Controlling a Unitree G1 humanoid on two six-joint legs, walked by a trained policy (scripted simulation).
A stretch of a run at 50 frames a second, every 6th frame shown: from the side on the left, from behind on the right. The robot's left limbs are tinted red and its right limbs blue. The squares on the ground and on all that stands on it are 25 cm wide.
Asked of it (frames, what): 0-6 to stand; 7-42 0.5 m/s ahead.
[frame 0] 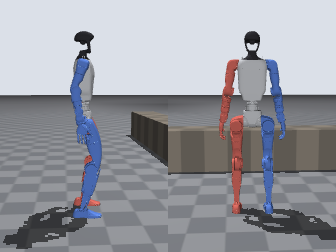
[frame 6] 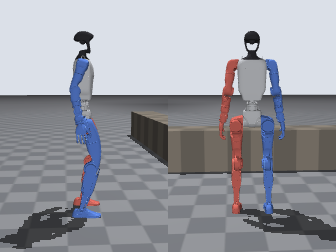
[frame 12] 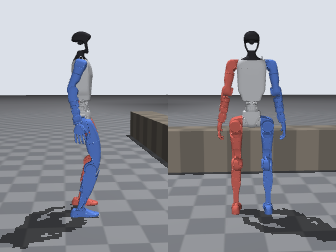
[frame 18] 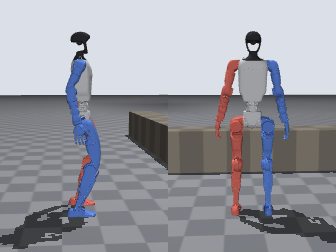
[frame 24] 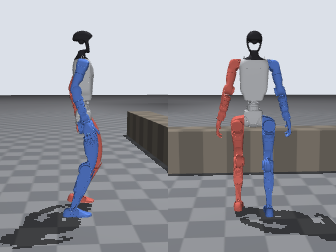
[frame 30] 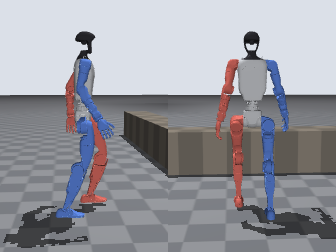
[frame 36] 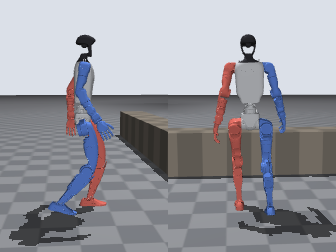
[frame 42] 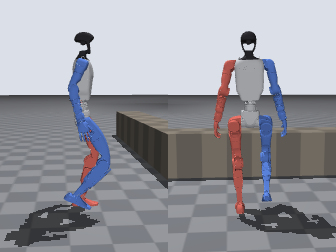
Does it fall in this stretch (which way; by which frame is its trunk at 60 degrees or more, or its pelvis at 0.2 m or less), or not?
no
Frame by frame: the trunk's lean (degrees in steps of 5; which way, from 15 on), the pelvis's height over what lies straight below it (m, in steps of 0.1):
0: 0, 0.8
6: 0, 0.8
12: 0, 0.8
18: 5, 0.8
24: 0, 0.8
30: 0, 0.8
36: 5, 0.8
42: 0, 0.8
